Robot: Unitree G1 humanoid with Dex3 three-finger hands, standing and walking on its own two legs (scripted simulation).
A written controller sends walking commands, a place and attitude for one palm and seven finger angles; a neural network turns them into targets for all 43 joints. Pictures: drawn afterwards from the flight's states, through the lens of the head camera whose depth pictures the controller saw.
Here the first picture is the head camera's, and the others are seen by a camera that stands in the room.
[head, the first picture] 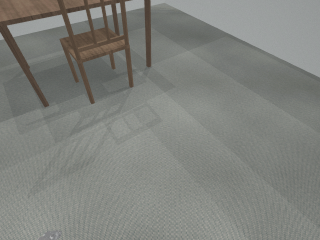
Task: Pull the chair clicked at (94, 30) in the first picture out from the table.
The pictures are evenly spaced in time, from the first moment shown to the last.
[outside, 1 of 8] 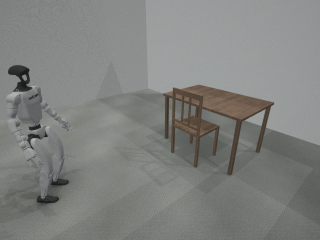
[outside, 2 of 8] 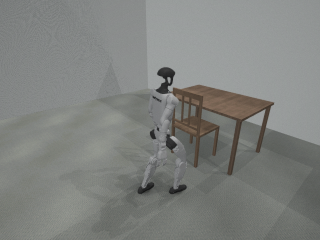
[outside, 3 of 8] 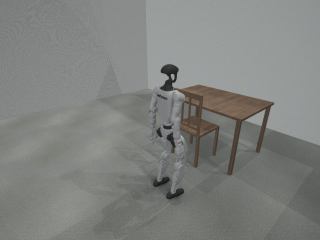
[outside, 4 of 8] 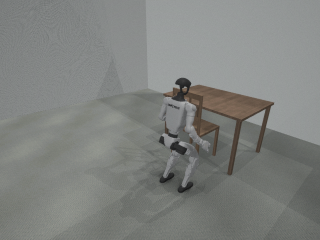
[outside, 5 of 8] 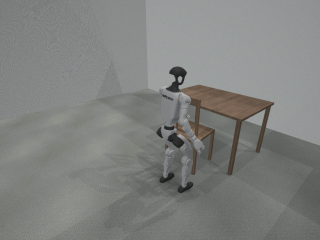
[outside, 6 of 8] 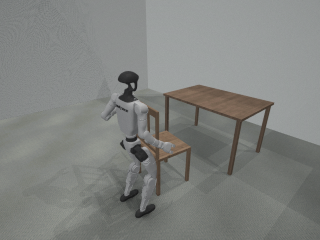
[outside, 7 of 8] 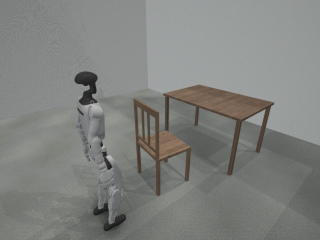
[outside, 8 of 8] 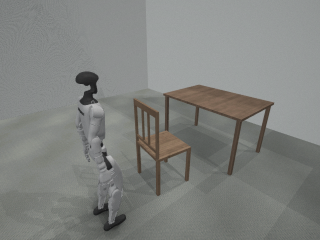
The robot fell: no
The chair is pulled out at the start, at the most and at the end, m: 0.00 0.62 0.62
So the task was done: yes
